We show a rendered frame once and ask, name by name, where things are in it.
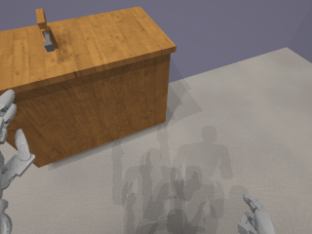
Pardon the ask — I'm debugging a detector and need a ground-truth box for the robot right hand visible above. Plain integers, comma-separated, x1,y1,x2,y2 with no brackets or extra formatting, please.
237,194,277,234

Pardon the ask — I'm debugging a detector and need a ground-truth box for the robot left hand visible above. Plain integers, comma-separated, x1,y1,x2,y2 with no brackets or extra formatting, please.
0,89,35,200

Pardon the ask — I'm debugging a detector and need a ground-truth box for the tap lever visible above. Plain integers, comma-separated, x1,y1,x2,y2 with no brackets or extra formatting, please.
44,31,55,53

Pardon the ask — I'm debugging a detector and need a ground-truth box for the left robot forearm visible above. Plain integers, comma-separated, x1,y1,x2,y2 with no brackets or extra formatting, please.
0,199,13,234

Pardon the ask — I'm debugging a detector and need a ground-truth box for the counter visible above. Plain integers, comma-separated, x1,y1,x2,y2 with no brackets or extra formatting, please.
0,6,176,168

